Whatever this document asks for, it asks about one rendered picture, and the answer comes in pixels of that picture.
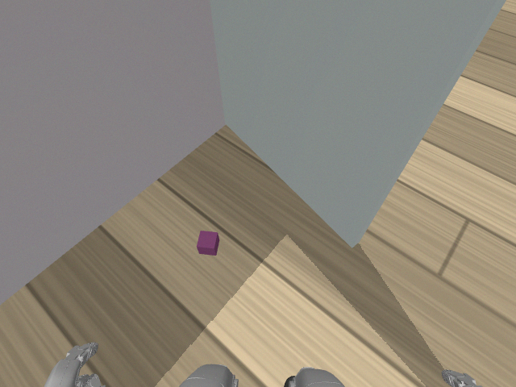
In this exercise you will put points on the right robot hand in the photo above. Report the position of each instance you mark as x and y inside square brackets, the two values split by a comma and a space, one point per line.
[456, 379]

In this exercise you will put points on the cube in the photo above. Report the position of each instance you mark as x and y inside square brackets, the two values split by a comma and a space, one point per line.
[208, 243]

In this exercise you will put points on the left robot hand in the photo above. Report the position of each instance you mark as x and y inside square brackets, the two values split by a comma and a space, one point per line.
[66, 371]

